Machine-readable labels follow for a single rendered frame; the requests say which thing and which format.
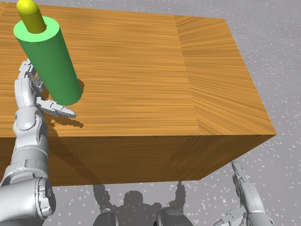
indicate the right robot hand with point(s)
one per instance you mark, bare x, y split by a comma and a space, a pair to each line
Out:
250, 200

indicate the left robot arm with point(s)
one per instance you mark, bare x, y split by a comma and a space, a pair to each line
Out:
26, 195

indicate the right robot arm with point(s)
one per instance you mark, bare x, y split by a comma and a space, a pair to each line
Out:
259, 219

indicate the bottle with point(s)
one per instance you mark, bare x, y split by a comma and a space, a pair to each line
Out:
42, 41

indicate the left robot hand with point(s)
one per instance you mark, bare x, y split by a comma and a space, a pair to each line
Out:
28, 93

